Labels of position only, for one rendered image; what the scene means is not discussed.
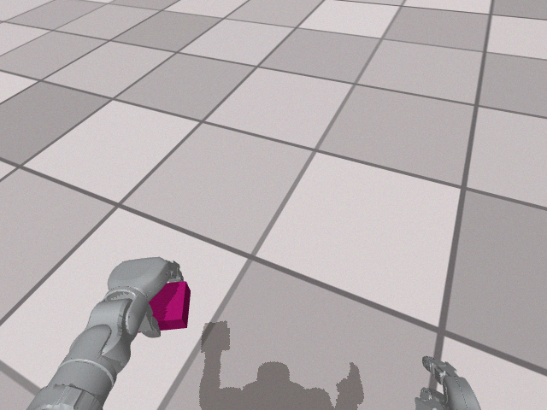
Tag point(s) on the left robot arm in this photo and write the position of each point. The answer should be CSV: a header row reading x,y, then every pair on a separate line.
x,y
89,371

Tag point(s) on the small box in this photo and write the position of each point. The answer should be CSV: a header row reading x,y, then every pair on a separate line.
x,y
170,306

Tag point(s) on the left robot hand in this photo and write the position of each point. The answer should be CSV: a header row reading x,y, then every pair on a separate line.
x,y
149,276

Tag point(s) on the right robot hand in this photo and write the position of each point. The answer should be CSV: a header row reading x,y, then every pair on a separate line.
x,y
458,394

